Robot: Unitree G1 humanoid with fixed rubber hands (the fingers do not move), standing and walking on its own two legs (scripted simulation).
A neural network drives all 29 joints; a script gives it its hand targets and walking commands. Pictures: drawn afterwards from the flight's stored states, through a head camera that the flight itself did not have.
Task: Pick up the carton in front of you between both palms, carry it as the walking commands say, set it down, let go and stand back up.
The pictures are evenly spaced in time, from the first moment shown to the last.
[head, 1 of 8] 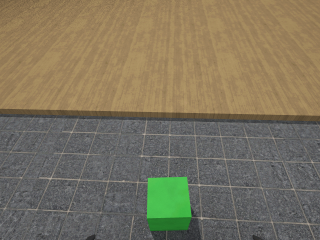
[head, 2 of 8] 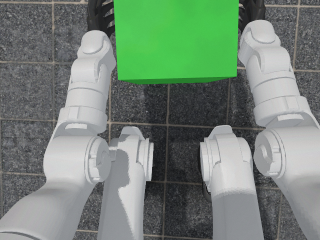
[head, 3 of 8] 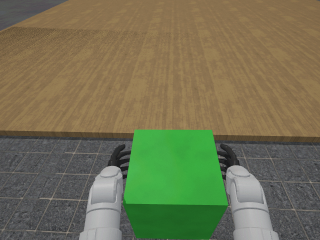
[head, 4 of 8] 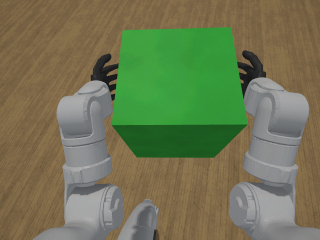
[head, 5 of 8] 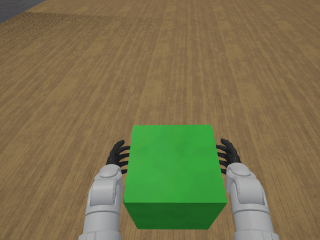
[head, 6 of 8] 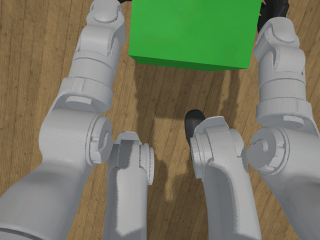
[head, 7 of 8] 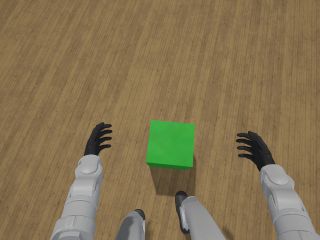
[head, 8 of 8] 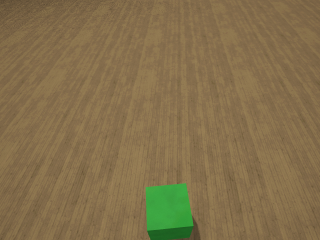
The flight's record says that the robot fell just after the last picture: no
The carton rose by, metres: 0.83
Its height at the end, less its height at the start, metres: +0.07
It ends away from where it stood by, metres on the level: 2.23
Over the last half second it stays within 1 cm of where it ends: yes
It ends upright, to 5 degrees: yes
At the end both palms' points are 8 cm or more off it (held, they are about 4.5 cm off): yes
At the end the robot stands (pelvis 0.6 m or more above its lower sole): yes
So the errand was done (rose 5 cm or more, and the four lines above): yes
